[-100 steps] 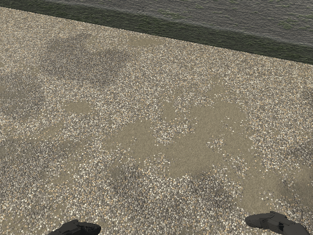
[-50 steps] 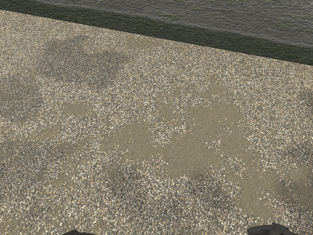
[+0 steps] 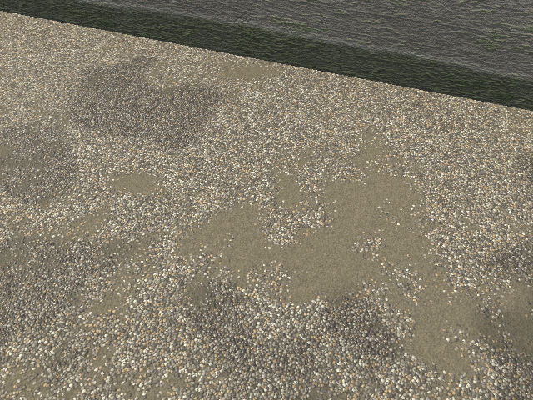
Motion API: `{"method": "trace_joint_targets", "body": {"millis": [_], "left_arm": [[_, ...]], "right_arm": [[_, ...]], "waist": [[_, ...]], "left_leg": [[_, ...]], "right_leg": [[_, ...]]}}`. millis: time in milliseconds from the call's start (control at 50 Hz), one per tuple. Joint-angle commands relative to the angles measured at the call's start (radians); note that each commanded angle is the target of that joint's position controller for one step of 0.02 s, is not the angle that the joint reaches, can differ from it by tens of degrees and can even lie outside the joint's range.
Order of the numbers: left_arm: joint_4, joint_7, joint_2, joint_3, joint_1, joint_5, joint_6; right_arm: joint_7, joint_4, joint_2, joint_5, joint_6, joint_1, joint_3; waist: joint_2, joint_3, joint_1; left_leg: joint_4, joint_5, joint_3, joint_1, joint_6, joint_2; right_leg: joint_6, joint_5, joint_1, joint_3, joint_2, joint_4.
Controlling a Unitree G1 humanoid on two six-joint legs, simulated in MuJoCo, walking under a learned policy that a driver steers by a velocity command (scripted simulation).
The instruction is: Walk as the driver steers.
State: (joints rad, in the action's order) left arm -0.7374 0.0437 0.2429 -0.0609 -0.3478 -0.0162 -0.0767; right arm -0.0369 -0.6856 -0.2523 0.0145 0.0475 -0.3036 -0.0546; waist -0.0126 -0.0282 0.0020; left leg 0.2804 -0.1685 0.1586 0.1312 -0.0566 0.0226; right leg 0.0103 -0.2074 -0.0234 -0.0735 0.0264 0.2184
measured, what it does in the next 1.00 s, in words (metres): stands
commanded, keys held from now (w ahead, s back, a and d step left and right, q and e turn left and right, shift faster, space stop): no key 0.14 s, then w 0.86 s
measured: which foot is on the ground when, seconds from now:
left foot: down 0.00-1.00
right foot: down 0.00-1.00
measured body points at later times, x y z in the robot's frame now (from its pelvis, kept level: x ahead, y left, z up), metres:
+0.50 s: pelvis +0.00 +0.00 +0.00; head +0.00 +0.00 +0.45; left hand +0.09 +0.23 -0.13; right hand +0.12 -0.23 -0.11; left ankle -0.01 +0.16 -0.75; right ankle -0.06 -0.12 -0.75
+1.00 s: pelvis -0.01 +0.01 +0.00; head -0.01 +0.01 +0.45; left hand +0.18 +0.23 -0.08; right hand +0.19 -0.20 -0.06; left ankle -0.01 +0.16 -0.75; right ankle -0.06 -0.12 -0.75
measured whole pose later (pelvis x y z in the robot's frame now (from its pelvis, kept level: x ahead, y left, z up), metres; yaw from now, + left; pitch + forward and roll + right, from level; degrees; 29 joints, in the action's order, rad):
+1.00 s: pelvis -0.01 +0.01 +0.00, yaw +0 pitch +0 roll +0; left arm -0.55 0.01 0.27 -0.13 -0.16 -0.08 -0.04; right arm -0.02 -0.50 -0.26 0.06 0.04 -0.14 -0.13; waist -0.01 -0.01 0.00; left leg 0.34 -0.18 0.14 0.16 -0.05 0.01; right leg -0.01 -0.24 -0.07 -0.08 0.01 0.30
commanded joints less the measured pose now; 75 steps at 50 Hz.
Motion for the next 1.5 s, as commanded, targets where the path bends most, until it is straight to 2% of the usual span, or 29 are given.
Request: {"method": "trace_joint_targets", "body": {"millis": [20,140,160,240,280,320,400,620,640,720,980,1100,1180,1260,1440,1500], "left_arm": [[0.038,0.004,0.108,0.032,-0.041,-0.005,0.004],[0.018,0.006,0.093,0.033,-0.057,-0.002,0.001],[0.013,0.006,0.084,0.029,-0.065,-0.005,0.001],[0.013,0.01,0.071,0.018,-0.04,-0.008,0.011],[0.024,0.015,0.062,0.01,-0.021,-0.009,0.025],[0.029,0.017,0.073,0.007,-0.02,-0.011,0.035],[0.05,0.017,0.074,-0.003,-0.003,-0.02,0.038],[0.153,-0.005,0.09,-0.025,0.119,-0.042,0.042],[0.161,-0.008,0.101,-0.022,0.127,-0.045,0.037],[0.202,-0.016,0.101,-0.03,0.173,-0.054,0.033],[0.276,-0.035,0.119,-0.041,0.248,-0.061,0.048],[0.282,-0.046,0.126,-0.04,0.238,-0.053,0.057],[0.236,-0.049,0.15,-0.021,0.166,-0.032,0.05],[0.199,-0.047,0.147,-0.005,0.122,-0.017,0.044],[0.135,-0.025,0.137,0.015,0.047,-0.008,0.03],[0.113,-0.016,0.135,0.016,0.018,-0.001,0.035]], "right_arm": [[0.002,0.049,-0.097,-0.001,-0.01,-0.028,0.032],[0.003,0.029,-0.09,-0.005,-0.009,-0.051,0.039],[0.002,0.022,-0.083,-0.003,-0.008,-0.064,0.037],[-0.008,0.021,-0.072,0.004,-0.004,-0.043,0.032],[-0.018,0.035,-0.074,0.008,-0.01,-0.014,0.028],[-0.024,0.043,-0.075,0.013,-0.014,-0.013,0.023],[-0.026,0.073,-0.067,0.022,-0.018,0.009,0.01],[-0.012,0.193,-0.076,0.041,-0.021,0.132,-0.019],[-0.005,0.197,-0.08,0.042,-0.019,0.127,-0.019],[0.008,0.234,-0.083,0.045,-0.022,0.174,-0.027],[0.02,0.286,-0.106,0.051,-0.02,0.24,-0.04],[0.018,0.276,-0.115,0.049,-0.013,0.23,-0.041],[0.022,0.221,-0.137,0.031,-0.007,0.163,-0.023],[0.021,0.179,-0.136,0.018,-0.003,0.121,-0.006],[0.013,0.121,-0.125,0.009,-0.009,0.042,0.015],[-0.001,0.105,-0.127,0.008,-0.011,0.026,0.017]], "waist": [[0.003,0.025,0.001],[0.006,0.037,0.004],[0.006,0.019,0.005],[0.005,0.068,0.004],[0.011,0.07,0.004],[0.019,0.048,0.002],[0.013,0.025,0.002],[0.01,-0.012,-0.002],[0.006,-0.014,-0.004],[0.003,-0.019,0.001],[0.003,-0.056,-0.001],[0.002,-0.064,-0.005],[-0.004,-0.034,-0.006],[0.0,0.011,-0.007],[0.013,-0.004,-0.004],[0.021,-0.011,-0.005]], "left_leg": [[-0.029,0.195,-0.001,0.046,0.068,0.027],[-0.032,0.194,-0.004,0.048,0.072,0.023],[-0.041,0.152,-0.005,0.036,0.072,0.022],[-0.062,0.052,-0.01,0.052,0.068,0.01],[-0.055,0.11,-0.013,0.052,0.06,0.004],[-0.043,0.161,-0.016,0.039,0.055,0.001],[-0.017,0.224,-0.026,0.03,0.047,-0.006],[0.023,0.276,-0.02,0.019,0.031,0.001],[0.025,0.259,-0.017,0.017,0.033,0.005],[0.03,0.252,-0.008,0.027,0.034,0.014],[0.034,0.234,0.018,0.022,0.039,0.038],[0.02,0.221,0.032,0.017,0.042,0.048],[-0.007,0.171,0.039,0.012,0.064,0.05],[-0.026,0.098,0.035,0.031,0.077,0.044],[-0.006,0.215,0.016,0.019,0.077,0.034],[-0.005,0.247,0.007,0.012,0.07,0.028]], "right_leg": [[0.05,0.258,0.024,-0.049,-0.065,-0.001],[0.048,0.246,0.011,-0.044,-0.063,-0.004],[0.049,0.197,0.019,-0.042,-0.061,-0.012],[0.049,0.061,-0.017,-0.038,-0.051,-0.037],[0.046,0.141,-0.016,-0.036,-0.052,-0.032],[0.044,0.221,0.01,-0.034,-0.051,-0.016],[0.042,0.313,0.037,-0.033,-0.05,0.008],[0.036,0.356,0.04,-0.048,-0.059,0.037],[0.033,0.323,0.037,-0.052,-0.059,0.042],[0.027,0.279,0.019,-0.059,-0.064,0.048],[0.012,0.193,-0.02,-0.074,-0.082,0.064],[0.013,0.167,-0.028,-0.082,-0.089,0.058],[0.03,0.114,-0.022,-0.084,-0.092,0.027],[0.045,0.063,-0.033,-0.078,-0.088,0.004],[0.045,0.258,0.006,-0.064,-0.079,0.02],[0.045,0.335,0.025,-0.058,-0.077,0.019]]}}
